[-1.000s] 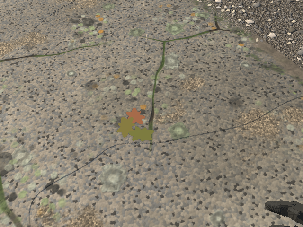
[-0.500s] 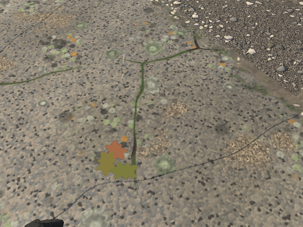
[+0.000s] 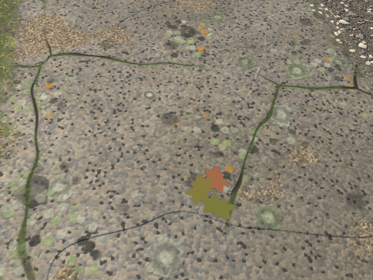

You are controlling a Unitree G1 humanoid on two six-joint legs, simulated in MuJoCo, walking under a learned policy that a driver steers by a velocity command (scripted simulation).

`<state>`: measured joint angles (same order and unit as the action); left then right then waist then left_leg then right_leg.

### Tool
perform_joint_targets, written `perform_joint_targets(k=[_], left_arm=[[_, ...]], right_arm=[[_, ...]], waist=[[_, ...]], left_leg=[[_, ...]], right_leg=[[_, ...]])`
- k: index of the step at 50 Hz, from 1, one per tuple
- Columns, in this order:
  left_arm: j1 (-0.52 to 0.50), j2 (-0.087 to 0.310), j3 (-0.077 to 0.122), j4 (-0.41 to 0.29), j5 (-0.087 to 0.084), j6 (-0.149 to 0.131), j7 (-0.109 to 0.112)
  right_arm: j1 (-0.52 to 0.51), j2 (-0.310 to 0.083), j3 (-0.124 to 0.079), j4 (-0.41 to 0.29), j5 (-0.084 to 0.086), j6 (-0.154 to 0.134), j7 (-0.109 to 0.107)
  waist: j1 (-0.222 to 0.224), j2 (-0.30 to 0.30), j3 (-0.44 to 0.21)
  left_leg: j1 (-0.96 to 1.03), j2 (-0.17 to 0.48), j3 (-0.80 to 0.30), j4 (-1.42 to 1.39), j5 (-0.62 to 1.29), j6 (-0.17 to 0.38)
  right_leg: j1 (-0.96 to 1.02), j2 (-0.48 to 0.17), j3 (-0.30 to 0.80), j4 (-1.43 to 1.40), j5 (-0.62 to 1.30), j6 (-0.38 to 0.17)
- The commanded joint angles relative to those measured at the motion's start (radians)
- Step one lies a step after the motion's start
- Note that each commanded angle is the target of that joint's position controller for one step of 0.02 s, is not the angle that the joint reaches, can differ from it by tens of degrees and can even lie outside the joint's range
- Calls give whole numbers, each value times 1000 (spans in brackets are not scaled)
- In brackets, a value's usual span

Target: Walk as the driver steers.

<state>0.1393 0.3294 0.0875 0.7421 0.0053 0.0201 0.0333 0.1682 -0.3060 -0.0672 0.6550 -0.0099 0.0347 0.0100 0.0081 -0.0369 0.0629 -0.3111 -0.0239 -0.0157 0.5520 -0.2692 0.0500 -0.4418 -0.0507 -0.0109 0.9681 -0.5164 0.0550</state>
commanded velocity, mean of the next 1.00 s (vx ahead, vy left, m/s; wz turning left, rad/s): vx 0.00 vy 0.00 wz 0.26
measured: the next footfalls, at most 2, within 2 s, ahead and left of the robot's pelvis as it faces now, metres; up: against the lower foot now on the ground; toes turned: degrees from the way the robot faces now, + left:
right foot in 0.38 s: +0.08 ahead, -0.13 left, +0.00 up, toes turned +15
left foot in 0.68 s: +0.00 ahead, +0.13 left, +0.00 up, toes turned +9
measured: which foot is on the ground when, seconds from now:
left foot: down 0.00-0.40, up 0.42-0.66, down 0.68-1.00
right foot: up 0.00-0.36, down 0.38-1.00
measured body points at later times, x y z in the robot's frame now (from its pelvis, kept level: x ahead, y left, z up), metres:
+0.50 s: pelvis +0.01 -0.02 +0.00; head +0.04 -0.04 +0.45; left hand +0.09 +0.27 -0.09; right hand +0.23 -0.26 -0.10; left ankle -0.02 +0.10 -0.70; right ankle +0.04 -0.14 -0.73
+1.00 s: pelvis +0.00 +0.01 +0.00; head +0.01 +0.01 +0.45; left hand +0.04 +0.29 -0.12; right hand +0.17 -0.22 -0.12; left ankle -0.04 +0.12 -0.73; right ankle +0.04 -0.14 -0.73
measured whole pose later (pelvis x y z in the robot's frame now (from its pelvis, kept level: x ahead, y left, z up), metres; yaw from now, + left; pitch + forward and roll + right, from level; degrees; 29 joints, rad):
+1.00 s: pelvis +0.00 +0.01 +0.00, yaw +13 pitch -2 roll +0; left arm 0.18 0.27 0.03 0.88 0.01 0.00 0.02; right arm 0.22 -0.23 -0.02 0.82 -0.01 0.00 -0.02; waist 0.01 0.00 0.04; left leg -0.17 -0.02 -0.07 0.52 -0.31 0.00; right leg -0.20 -0.03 0.05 0.49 -0.26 0.05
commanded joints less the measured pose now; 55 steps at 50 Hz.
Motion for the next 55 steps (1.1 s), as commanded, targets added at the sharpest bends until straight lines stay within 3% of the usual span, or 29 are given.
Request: perform_joint_targets(k=[1,4,8,11,15,18,19,20,21,22,23,25,27,29,30,32,33,34,35,36,37,40,55], left_arm=[[-30,110,32,-74,3,-9,19],[1,87,30,-68,0,-15,12],[-43,61,17,-83,-3,-21,7],[-56,63,15,-89,-7,-28,-2],[-29,69,14,-84,-15,-39,-19],[26,49,9,-71,-10,-52,-33],[31,73,12,-74,4,-55,-32],[29,138,19,-91,23,-53,-26],[-1,140,13,-77,43,-51,-28],[-25,92,1,-93,35,-56,-29],[-30,87,-1,-88,25,-58,-26],[-52,84,-6,-79,-1,-60,-20],[-56,66,-15,-66,-3,-51,-20],[-38,65,-15,-54,0,-36,-20],[-15,72,-14,-46,0,-30,-20],[-8,72,-18,-34,-12,-22,-22],[26,66,-22,-22,-14,-28,-23],[47,57,-29,-17,0,-42,-29],[77,46,-32,-16,14,-56,-39],[34,39,-37,-8,18,-59,-39],[-6,48,-36,-7,15,-57,-37],[-3,40,-36,9,6,-38,-22],[50,47,-30,159,-1,-24,4]], right_arm=[[-25,-172,-48,-67,20,-30,-17],[-27,-159,-38,-75,14,-21,-31],[-4,-177,-45,-72,19,-15,-43],[-8,-191,-51,-77,17,-8,-41],[-23,-174,-42,-76,15,0,-31],[-51,-147,-27,-72,27,6,-33],[-18,-121,-19,-64,22,3,-35],[38,-78,-4,-60,-2,-4,-33],[30,-97,-13,-75,8,-10,-35],[15,-162,-31,-60,1,-13,-42],[0,-184,-45,-52,11,-10,-43],[16,-142,-42,-26,10,6,-48],[26,-78,-21,-11,13,8,-42],[-4,-34,-2,-11,15,0,-37],[-10,-37,-3,-7,20,-2,-35],[34,-48,-7,24,21,-5,-32],[34,-71,-9,29,12,-5,-32],[34,-122,-17,19,3,-4,-39],[26,-176,-29,29,0,0,-42],[20,-117,-19,34,-2,-2,-32],[15,-80,-8,37,-7,-6,-27],[21,-75,0,59,-9,-28,-28],[60,-49,18,165,1,-51,-32]], waist=[[-13,155,-127],[3,166,-156],[-21,172,-148],[-31,190,-135],[-37,201,-150],[9,185,-150],[2,140,-153],[-42,-53,-178],[-66,-206,-124],[-29,-162,-114],[-21,-132,-99],[-27,-99,-82],[-31,-101,-84],[-3,-134,-107],[9,-143,-121],[-15,-131,-128],[-8,-108,-128],[8,-36,-146],[53,96,-150],[18,113,-149],[4,93,-115],[7,111,-60],[3,50,-42]], left_leg=[[219,261,-319,-212,407,178],[179,216,-290,-210,438,178],[203,202,-341,-199,336,175],[158,196,-399,-195,259,180],[142,198,-442,-157,323,175],[111,154,-440,-105,324,125],[61,117,-414,-76,212,73],[-14,13,-294,80,-26,10],[-94,-74,-172,147,-272,-42],[-89,-37,-161,304,-346,-88],[-117,-36,-156,399,-325,-106],[-145,-15,-168,452,-265,-141],[-100,1,-116,351,-230,-158],[-25,20,-54,175,-200,-160],[8,18,-37,96,-160,-158],[121,6,-5,-160,52,-134],[190,19,-33,-227,159,-112],[270,90,-108,-196,319,-82],[255,119,-130,-115,346,-31],[177,107,-127,-123,199,-2],[137,97,-131,-145,128,-4],[88,84,-127,-158,121,-28],[94,58,-105,-161,137,-24]], right_leg=[[-221,4,91,156,55,7],[-146,41,79,145,148,29],[-126,57,97,-64,179,41],[-55,74,106,-173,164,38],[52,72,88,-283,150,19],[207,69,63,-553,332,-20],[294,3,114,-612,452,-47],[373,-174,285,-634,641,-116],[288,-286,432,-655,702,-280],[252,-309,450,-679,647,-340],[261,-273,412,-673,612,-324],[283,-216,332,-648,586,-277],[287,-157,246,-627,645,-251],[308,-125,202,-597,705,-242],[324,-127,206,-584,727,-246],[317,-114,200,-558,710,-225],[287,-106,203,-563,661,-189],[231,-87,184,-549,573,-135],[211,-16,111,-551,447,-87],[266,15,65,-539,362,-44],[269,20,58,-523,348,-29],[260,16,62,-513,388,-34],[277,14,64,-531,416,-8]])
